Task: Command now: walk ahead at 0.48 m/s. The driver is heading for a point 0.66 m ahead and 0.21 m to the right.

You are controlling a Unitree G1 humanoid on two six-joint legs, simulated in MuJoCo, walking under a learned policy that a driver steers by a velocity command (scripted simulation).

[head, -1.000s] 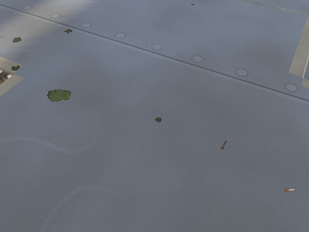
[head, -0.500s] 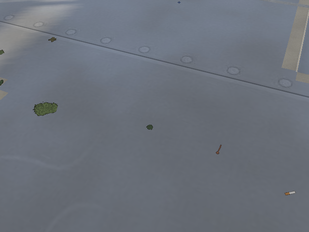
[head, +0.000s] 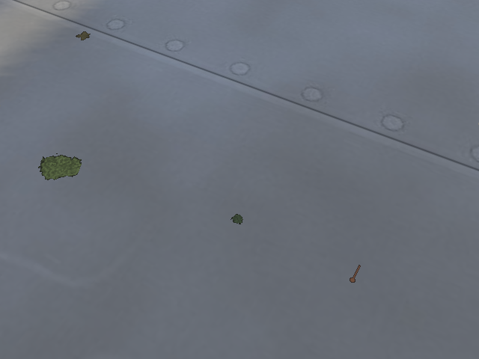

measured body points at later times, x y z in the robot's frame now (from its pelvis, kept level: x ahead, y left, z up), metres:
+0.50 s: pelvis +0.28 +0.00 +0.01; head +0.31 +0.00 +0.46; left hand +0.47 +0.20 -0.12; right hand +0.19 -0.22 -0.14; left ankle +0.15 +0.07 -0.72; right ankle +0.43 -0.12 -0.69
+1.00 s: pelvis +0.56 -0.06 +0.02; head +0.59 -0.09 +0.46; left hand +0.64 +0.20 -0.11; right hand +0.66 -0.35 -0.10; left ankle +0.76 +0.00 -0.69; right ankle +0.43 -0.09 -0.72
